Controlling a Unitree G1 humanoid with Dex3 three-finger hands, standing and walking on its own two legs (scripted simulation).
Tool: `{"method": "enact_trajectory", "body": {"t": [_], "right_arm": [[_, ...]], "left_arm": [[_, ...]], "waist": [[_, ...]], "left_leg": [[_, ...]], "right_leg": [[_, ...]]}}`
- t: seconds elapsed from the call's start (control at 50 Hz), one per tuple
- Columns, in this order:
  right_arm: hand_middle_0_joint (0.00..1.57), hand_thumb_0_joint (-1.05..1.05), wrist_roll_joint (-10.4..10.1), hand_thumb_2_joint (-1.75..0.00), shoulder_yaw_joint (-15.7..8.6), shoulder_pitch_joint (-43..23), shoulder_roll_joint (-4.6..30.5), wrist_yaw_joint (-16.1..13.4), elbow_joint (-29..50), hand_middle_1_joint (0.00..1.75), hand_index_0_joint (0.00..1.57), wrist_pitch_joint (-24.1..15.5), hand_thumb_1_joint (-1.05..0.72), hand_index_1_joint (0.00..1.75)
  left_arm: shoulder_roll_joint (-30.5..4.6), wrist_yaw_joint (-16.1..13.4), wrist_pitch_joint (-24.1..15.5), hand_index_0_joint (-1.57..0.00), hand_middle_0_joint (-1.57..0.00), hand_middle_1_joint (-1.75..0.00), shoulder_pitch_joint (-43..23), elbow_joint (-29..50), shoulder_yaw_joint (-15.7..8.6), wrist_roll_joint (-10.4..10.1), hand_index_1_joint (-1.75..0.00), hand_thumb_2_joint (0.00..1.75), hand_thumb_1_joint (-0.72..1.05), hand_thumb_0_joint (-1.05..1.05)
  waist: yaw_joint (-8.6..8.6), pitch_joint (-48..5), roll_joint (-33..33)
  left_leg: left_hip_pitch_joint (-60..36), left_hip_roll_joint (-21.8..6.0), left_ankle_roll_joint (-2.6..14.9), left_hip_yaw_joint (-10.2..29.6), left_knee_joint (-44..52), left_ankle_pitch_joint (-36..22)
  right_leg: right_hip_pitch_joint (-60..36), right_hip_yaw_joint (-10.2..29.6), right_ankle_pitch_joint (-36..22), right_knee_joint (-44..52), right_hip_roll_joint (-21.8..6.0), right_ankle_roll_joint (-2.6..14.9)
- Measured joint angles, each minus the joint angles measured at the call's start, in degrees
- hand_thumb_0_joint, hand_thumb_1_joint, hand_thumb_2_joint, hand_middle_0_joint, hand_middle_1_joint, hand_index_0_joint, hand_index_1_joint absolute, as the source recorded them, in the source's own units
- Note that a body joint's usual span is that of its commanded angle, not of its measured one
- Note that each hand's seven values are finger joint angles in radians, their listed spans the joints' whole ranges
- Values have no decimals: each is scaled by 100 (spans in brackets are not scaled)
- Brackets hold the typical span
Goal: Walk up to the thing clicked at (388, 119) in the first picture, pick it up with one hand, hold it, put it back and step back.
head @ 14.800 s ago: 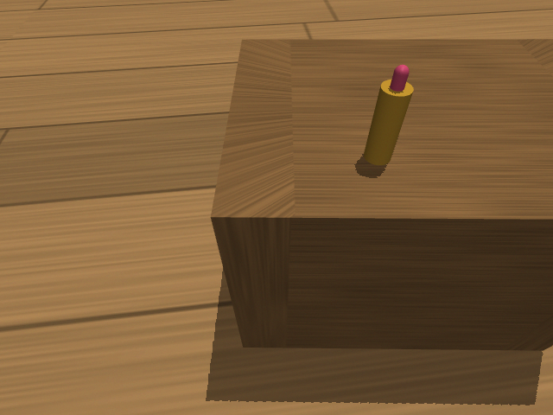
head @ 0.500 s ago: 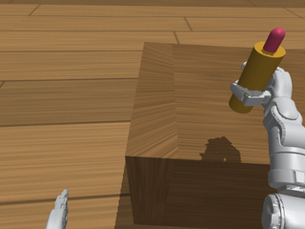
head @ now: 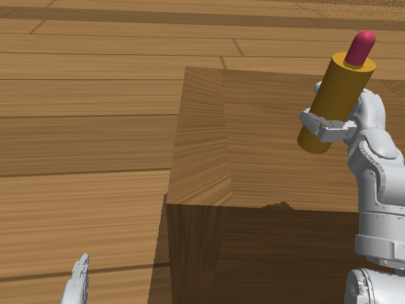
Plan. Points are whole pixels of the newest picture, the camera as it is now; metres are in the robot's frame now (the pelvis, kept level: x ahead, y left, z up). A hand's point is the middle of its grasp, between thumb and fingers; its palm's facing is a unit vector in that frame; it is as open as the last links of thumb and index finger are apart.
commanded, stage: lift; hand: right
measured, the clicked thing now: (335, 97) +0.36 -0.19 +0.28
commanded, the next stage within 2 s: hold in 0.16 s
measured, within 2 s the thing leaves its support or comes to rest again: neither
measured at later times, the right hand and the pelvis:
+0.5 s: hand (329, 105) +0.35 -0.18 +0.27, palm faces +0.19 +0.98 -0.01, open 8.7 cm; pelvis +0.00 +0.00 +0.00, yaw +0 degrees
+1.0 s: hand (331, 97) +0.35 -0.18 +0.28, palm faces +0.17 +0.98 -0.01, open 8.7 cm; pelvis +0.01 +0.00 +0.00, yaw -1 degrees
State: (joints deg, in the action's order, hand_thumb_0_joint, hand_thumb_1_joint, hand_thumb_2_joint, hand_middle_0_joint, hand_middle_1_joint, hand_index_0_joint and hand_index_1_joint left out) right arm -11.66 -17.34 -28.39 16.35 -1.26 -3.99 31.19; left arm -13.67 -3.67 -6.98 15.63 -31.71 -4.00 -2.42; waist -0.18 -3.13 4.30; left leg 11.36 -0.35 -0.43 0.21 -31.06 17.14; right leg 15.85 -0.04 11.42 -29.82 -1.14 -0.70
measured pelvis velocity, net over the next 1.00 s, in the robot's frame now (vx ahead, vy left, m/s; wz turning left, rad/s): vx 0.01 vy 0.00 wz -0.01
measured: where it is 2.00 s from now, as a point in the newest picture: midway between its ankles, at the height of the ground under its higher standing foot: outside the picture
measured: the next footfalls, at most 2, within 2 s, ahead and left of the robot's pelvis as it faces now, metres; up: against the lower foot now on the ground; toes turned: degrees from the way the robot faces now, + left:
none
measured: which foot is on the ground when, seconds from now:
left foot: down 0.00-1.00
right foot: down 0.00-1.00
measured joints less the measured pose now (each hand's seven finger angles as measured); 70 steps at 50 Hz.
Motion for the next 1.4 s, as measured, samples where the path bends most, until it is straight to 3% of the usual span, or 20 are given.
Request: {"method": "enact_trajectory", "body": {"t": [0.34, 1.0, 1.4], "right_arm": [[78, 0, -39, -115, 3, -11, -41, -65, 532, 115, 80, 616, 28, 116], [78, 0, -166, -116, -81, -274, 36, 8, 833, 115, 80, 1316, 28, 117], [78, 0, -135, -116, -75, -41, 24, -1, 1176, 116, 80, 1271, 28, 117]], "left_arm": [[-35, -46, -208, -6, -5, -5, -110, -267, -56, 26, -4, 4, -53, -2], [-100, 15, -278, -6, -6, -6, -176, -440, -78, -40, -5, 5, -54, -2], [-72, -28, -288, -6, -6, -6, -201, -448, -83, -37, -5, 5, -53, -2]], "waist": [[-20, -48, 38], [-61, -138, 85], [-75, -113, 48]], "left_leg": [[-99, -14, -1, -11, 53, -8], [-187, -58, -11, -51, 100, 40], [-220, -59, -21, -49, 98, 62]], "right_leg": [[-87, 8, -3, 38, 14, 5], [-161, 41, 20, 95, 60, 15], [-171, 37, 71, 42, 60, 23]]}}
